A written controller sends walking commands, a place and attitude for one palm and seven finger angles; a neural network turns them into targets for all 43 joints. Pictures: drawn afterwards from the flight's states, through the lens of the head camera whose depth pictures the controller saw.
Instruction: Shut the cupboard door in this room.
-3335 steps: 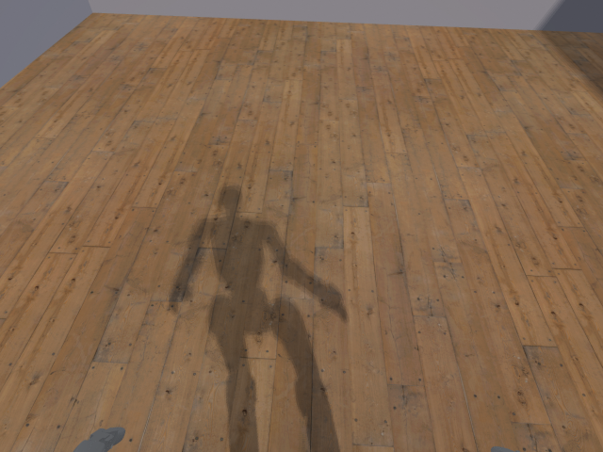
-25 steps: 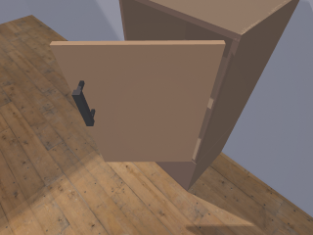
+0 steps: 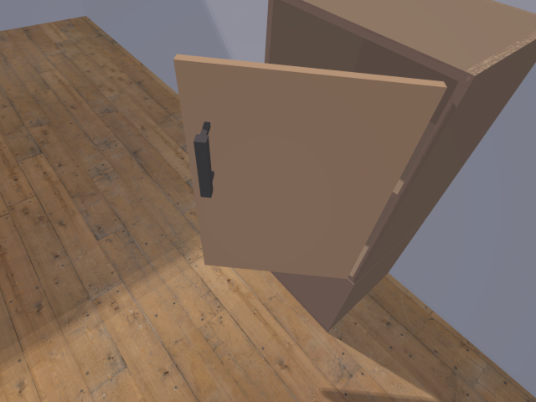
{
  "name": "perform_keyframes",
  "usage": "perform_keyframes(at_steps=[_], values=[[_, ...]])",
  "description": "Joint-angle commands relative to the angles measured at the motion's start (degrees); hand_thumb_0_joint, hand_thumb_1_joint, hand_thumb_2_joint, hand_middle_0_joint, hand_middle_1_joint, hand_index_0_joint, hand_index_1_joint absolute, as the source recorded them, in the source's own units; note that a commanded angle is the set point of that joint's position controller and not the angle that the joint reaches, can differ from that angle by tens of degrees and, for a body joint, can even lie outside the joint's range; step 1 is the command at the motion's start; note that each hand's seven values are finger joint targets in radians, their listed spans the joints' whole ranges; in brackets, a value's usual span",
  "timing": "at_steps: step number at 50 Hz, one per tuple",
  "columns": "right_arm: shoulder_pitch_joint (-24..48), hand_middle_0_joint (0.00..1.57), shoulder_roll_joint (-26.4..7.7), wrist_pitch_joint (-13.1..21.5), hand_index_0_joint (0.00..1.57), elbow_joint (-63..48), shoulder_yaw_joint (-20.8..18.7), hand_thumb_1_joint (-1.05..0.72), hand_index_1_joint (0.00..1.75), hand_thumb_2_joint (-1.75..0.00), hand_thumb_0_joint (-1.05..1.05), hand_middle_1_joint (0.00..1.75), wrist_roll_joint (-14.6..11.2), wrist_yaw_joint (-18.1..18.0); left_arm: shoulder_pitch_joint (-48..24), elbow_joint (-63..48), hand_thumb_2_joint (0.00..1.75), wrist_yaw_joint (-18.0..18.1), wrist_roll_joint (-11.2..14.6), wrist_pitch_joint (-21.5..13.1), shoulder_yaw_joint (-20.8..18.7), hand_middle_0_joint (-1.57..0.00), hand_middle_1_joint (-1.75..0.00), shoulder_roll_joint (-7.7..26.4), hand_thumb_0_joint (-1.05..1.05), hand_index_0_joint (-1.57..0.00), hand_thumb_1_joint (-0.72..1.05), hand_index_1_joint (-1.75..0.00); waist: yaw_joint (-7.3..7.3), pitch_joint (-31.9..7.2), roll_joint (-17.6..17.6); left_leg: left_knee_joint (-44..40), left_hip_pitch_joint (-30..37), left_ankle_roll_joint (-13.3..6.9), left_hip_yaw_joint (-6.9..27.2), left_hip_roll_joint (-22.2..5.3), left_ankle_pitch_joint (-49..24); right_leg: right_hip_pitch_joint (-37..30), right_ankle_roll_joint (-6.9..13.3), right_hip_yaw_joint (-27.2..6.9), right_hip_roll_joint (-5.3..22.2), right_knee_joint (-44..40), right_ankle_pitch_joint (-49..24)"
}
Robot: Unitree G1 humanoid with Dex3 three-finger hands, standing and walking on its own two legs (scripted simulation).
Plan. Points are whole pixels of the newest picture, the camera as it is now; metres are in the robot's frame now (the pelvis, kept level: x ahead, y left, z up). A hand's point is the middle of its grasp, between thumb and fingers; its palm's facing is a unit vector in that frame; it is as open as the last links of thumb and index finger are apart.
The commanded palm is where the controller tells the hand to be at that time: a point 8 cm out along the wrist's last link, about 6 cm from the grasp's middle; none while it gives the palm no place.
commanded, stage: come to a stop and stand still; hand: left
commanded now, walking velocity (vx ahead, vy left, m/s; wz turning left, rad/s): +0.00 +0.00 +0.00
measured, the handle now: (206, 160) +0.48 +0.17 +0.08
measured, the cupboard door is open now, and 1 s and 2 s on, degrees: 45 45 45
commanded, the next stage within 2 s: look again from close up in 0.84 s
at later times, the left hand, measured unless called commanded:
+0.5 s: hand out of the picture -0.07 +0.15 -0.18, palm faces +0.04 -0.99 -0.14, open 7.4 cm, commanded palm none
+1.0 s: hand out of the picture -0.08 +0.11 -0.18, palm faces +0.03 -0.99 -0.11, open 7.4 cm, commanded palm none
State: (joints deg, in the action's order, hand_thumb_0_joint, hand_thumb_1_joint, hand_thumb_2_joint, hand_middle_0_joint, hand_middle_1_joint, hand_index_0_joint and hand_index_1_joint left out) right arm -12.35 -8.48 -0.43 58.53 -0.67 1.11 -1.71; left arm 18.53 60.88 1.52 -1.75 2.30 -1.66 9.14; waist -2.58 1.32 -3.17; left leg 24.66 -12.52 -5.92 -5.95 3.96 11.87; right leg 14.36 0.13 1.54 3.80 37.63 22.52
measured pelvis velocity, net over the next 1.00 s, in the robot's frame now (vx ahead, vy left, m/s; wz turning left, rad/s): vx -0.03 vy -0.02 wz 0.00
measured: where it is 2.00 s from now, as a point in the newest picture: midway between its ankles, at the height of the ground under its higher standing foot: outside the picture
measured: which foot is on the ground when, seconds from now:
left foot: down 0.00-1.00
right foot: up 0.00-0.04, down 0.06-1.00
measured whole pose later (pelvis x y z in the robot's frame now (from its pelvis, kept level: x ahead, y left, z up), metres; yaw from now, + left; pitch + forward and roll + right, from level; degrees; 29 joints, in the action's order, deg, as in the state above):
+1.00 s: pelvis -0.03 -0.02 +0.00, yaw +0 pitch +0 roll -1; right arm -18.4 -6.5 -0.2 63.5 0.1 0.8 -0.8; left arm 22.2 64.2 2.7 -1.8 -1.3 1.3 4.1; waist 0.0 1.3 0.0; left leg 27.2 -17.2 -3.0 -4.4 0.6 10.1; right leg 11.0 0.5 3.1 -0.1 26.2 15.1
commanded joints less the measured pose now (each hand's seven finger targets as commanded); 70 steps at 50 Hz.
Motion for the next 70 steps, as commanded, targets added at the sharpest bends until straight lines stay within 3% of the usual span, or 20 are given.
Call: perform_keyframes(at_steps=[1,4,5,6,7,10,13,18,25,39,46,47,48,49,50,52,54,59,66,70], values=[[-3.6,0.2,-6.3,1.2,0.2,-0.8,-1.1,-0.9,0.3,-0.9,0.0,0.3,-0.3,-0.5,3.6,-0.6,0.9,0.5,0.4,-2.0,0.2,-0.2,-0.3,1.9,0.0,-0.2,0.9,-0.3,1.06,-0.8,4.6,-8.4,2.2,-1.5,14.8,-14.1,-7.4,-3.2,-0.2,-1.3,0.7,-13.6,-6.7],[-4.2,0.2,-5.1,1.6,0.2,0.2,-0.8,-0.9,0.3,-0.9,0.0,0.3,-0.8,-0.1,5.1,0.9,0.9,0.8,0.6,-2.7,0.6,-0.2,-0.3,3.1,0.0,-0.2,0.9,-0.3,2.05,-1.6,2.4,-7.5,3.3,2.8,11.9,-10.1,-5.4,-4.5,1.6,-4.4,3.7,-16.9,-13.5],[-4.4,0.2,-4.9,1.6,0.2,0.7,-0.9,-0.9,0.3,-0.9,0.0,0.3,-0.7,0.0,4.9,1.1,0.9,0.8,0.6,-2.8,0.6,-0.2,-0.3,3.1,0.0,-0.2,0.9,-0.3,2.16,-1.8,2.8,-7.2,3.8,2.9,11.8,-9.9,-7.8,-4.7,1.6,-3.8,3.6,-16.6,-14.6],[-4.3,0.2,-5.4,1.5,0.2,1.2,-1.0,-0.9,0.3,-0.9,0.0,0.3,-0.6,0.0,4.6,1.5,0.9,0.9,0.6,-3.0,0.6,-0.2,-0.3,2.6,0.0,-0.2,0.9,-0.3,2.39,-2.2,-1.3,-6.1,5.2,2.8,10.8,-10.1,-9.0,-4.2,1.2,-3.6,3.1,-16.7,-15.1],[-4.9,0.2,-5.8,1.5,0.2,1.7,-1.0,-0.9,0.3,-0.9,0.0,0.3,-0.6,-0.1,3.9,1.5,0.9,0.9,0.6,-3.0,0.8,-0.2,-0.3,2.3,0.0,-0.2,0.9,-0.3,2.72,-1.8,-2.1,-6.6,5.7,2.9,10.7,-10.3,-7.5,-3.5,0.9,-3.5,3.1,-16.8,-13.4],[-5.3,0.2,-5.5,1.1,0.2,3.0,-0.8,-0.9,0.3,-0.9,0.0,0.3,-0.6,0.1,3.5,1.6,0.9,0.9,0.5,-2.5,0.9,-0.2,-0.3,2.1,0.0,-0.2,0.9,-0.3,2.54,3.4,1.2,-10.4,1.8,3.1,12.2,-10.4,2.6,-1.6,0.8,-2.9,2.4,-17.5,-8.5],[-5.5,0.2,-5.5,0.8,0.2,3.6,-0.6,-0.9,0.3,-0.9,0.0,0.3,-0.5,0.2,5.3,2.3,0.9,0.9,0.4,-2.2,0.9,-0.2,-0.3,1.9,0.0,-0.2,0.9,-0.3,2.02,5.7,4.1,-14.3,-2.0,3.4,14.0,-10.7,12.1,-1.7,0.7,-2.4,1.7,-16.6,-6.3],[-6.9,0.2,-4.9,0.7,0.2,4.3,-0.8,-0.9,0.3,-0.9,0.0,0.3,-0.4,0.1,7.2,3.0,0.9,0.9,0.3,-2.3,0.9,-0.2,-0.3,1.4,0.0,-0.2,0.9,-0.3,1.64,5.0,4.3,-15.4,-3.2,3.4,14.3,-10.9,14.6,-2.5,0.8,-1.9,1.2,-16.2,-6.3],[-9.3,0.2,-3.2,0.7,0.2,5.2,-0.7,-0.9,0.3,-0.9,0.0,0.3,-0.6,0.2,7.9,3.0,0.9,1.1,0.5,-2.9,1.1,-0.2,-0.3,0.7,0.0,-0.2,0.9,-0.3,2.1,4.4,1.5,-12.6,-2.1,3.4,12.7,-10.1,10.9,-1.6,1.2,-2.9,1.5,-18.1,-5.9],[-10.5,0.2,-1.3,0.8,0.2,5.8,-0.5,-0.9,0.3,-0.9,0.0,0.3,-0.6,0.0,9.8,3.6,0.9,1.2,0.6,-3.4,1.3,-0.2,-0.3,-0.6,0.0,-0.2,0.9,-0.3,2.51,5.4,3.1,-10.6,-1.6,3.8,11.4,-9.7,9.6,2.3,1.6,-4.4,1.4,-18.7,-3.5],[-10.5,0.2,-0.6,1.2,0.2,5.9,-0.2,-0.9,0.3,-0.9,0.0,0.3,-0.6,-0.1,9.5,3.4,0.9,1.2,0.7,-3.8,1.5,-0.2,-0.3,-0.9,0.0,-0.2,0.9,-0.3,2.62,5.0,1.8,-7.9,0.3,4.0,9.5,-9.3,3.4,2.6,1.8,-5.0,2.1,-19.7,-5.5],[-3.7,0.2,-5.4,1.8,0.2,1.4,-0.1,-0.9,0.3,-0.9,0.0,0.3,-0.5,0.6,9.5,4.0,0.9,2.7,-0.6,-4.9,2.1,-0.2,-0.3,2.5,0.0,-0.2,0.9,-0.3,1.22,6.4,6.0,2.4,-3.6,5.8,7.6,-9.2,0.4,3.3,2.3,-5.7,2.9,-19.3,-10.3],[-6.7,0.2,-2.9,1.2,0.2,-0.1,-0.4,-0.9,0.3,-0.9,0.0,0.3,-0.2,1.0,6.6,0.9,0.9,2.3,0.2,-4.8,1.4,-0.2,-0.3,4.4,0.0,-0.2,0.9,-0.3,4.55,2.4,6.6,2.6,-2.2,5.6,8.0,-7.7,7.7,5.5,3.6,-7.7,4.2,-19.7,4.2],[-7.6,0.2,-3.0,1.1,0.2,0.5,-0.6,-0.9,0.3,-0.9,0.0,0.3,0.0,1.0,5.5,-0.3,0.9,1.9,0.3,-4.7,1.1,-0.2,-0.3,4.1,0.0,-0.2,0.9,-0.3,4.81,3.4,9.5,1.4,-3.4,4.8,8.6,-7.4,9.1,6.6,4.1,-7.4,3.3,-18.1,6.7],[-8.8,0.2,-2.7,1.5,0.2,0.7,-0.1,-0.9,0.3,-0.9,0.0,0.3,0.3,1.0,5.8,-0.3,0.9,1.8,0.3,-5.3,1.2,-0.2,-0.3,4.0,0.0,-0.2,0.9,-0.3,4.45,1.5,10.5,1.5,-3.6,4.4,9.3,-7.8,5.8,4.2,4.4,-6.2,3.0,-17.0,1.1],[-9.3,0.2,-2.9,1.8,0.2,-0.2,-0.1,-0.9,0.3,-0.9,0.0,0.3,0.0,0.9,6.1,-0.3,0.9,1.6,0.5,-5.2,1.3,-0.2,-0.3,2.7,0.0,-0.2,0.9,-0.3,4.32,0.1,7.9,-0.1,-3.5,3.6,10.3,-8.3,5.7,3.1,4.3,-5.4,1.7,-14.9,0.1],[-8.9,0.2,-3.8,1.9,0.2,-0.7,-0.1,-0.9,0.3,-0.9,0.0,0.3,-0.1,0.7,5.7,-0.2,0.9,1.4,0.6,-4.9,1.6,-0.2,-0.3,1.8,0.0,-0.2,0.9,-0.3,3.78,1.3,3.9,-1.8,-4.6,2.9,11.4,-9.1,6.7,2.7,3.8,-4.5,0.8,-13.8,-0.8],[-8.2,0.2,-5.0,2.6,0.2,-0.5,0.2,-0.9,0.3,-0.9,0.0,0.3,-0.3,0.6,5.0,-0.8,0.9,1.4,0.8,-4.8,1.7,-0.2,-0.3,2.2,0.0,-0.2,0.9,-0.3,2.91,3.5,-0.9,-2.7,-4.2,2.5,10.8,-9.2,0.1,1.1,3.1,-4.8,1.1,-13.8,-7.2],[-6.6,0.2,-6.4,3.0,0.2,0.9,0.6,-0.9,0.3,-0.9,0.0,0.3,-0.3,0.5,3.4,-1.8,0.9,1.5,0.9,-4.7,1.3,-0.2,-0.3,5.4,0.0,-0.2,0.9,-0.3,2.36,1.3,0.8,-1.7,-0.6,2.8,8.7,-9.1,-9.3,-2.4,2.5,-5.3,1.9,-13.7,-16.1],[-5.4,0.2,-6.5,2.8,0.2,1.4,0.6,-0.9,0.3,-0.9,0.0,0.3,-0.4,0.5,2.5,-2.2,0.9,1.4,0.9,-4.5,1.3,-0.2,-0.3,6.1,0.0,-0.2,0.9,-0.3,2.3,1.6,1.2,-2.2,0.2,3.0,8.3,-9.2,-8.6,-2.7,2.5,-5.3,2.0,-14.7,-16.0]])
